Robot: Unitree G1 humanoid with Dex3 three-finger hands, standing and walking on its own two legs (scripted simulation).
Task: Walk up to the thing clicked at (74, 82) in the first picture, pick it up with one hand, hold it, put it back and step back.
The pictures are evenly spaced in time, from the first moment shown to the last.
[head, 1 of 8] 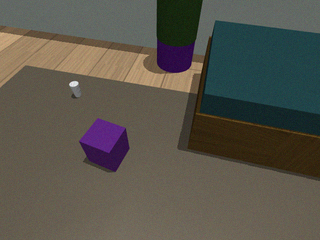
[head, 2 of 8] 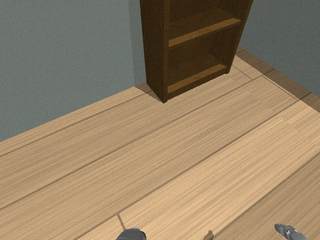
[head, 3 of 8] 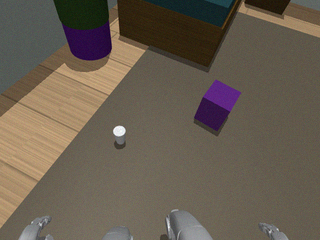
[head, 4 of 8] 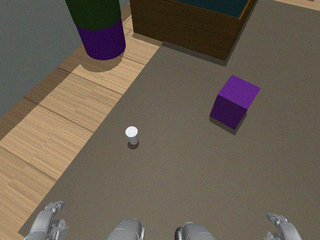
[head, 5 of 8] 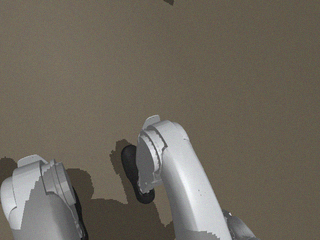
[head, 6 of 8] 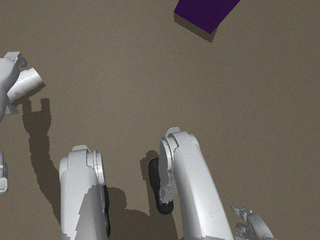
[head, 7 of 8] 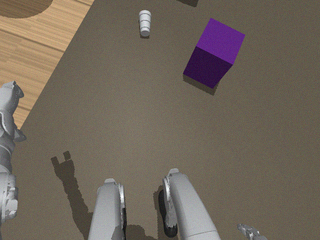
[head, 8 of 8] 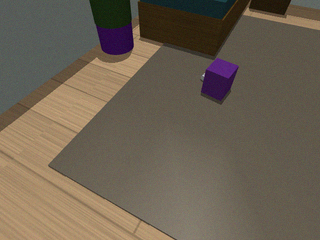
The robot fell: no
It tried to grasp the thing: yes
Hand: left
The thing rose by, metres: 0.01
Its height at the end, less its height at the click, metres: -0.03
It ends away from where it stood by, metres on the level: 0.75
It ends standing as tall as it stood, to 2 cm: no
